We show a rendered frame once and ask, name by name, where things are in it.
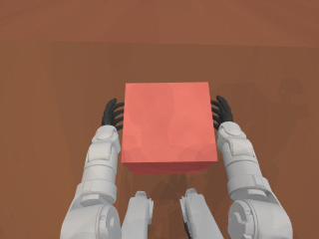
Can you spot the left robot forearm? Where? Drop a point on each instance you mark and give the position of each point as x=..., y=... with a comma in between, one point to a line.
x=100, y=169

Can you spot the right robot hand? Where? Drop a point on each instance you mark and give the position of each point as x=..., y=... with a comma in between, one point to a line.
x=223, y=111

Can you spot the robot right thigh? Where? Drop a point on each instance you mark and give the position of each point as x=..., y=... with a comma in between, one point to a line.
x=197, y=215

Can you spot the robot left thigh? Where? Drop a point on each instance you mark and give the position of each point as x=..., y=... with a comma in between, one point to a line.
x=138, y=218

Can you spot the right robot forearm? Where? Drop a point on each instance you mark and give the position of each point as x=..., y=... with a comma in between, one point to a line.
x=245, y=180

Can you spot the left robot hand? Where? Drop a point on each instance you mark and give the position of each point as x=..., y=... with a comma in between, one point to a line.
x=110, y=114

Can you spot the robot thigh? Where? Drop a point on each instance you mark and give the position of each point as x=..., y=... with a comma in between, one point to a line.
x=138, y=218
x=197, y=215

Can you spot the carton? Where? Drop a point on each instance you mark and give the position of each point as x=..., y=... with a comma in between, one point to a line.
x=168, y=128

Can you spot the robot right upper arm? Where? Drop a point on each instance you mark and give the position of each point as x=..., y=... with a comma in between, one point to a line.
x=254, y=219

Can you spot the robot left upper arm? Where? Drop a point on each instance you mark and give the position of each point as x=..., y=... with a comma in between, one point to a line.
x=100, y=221

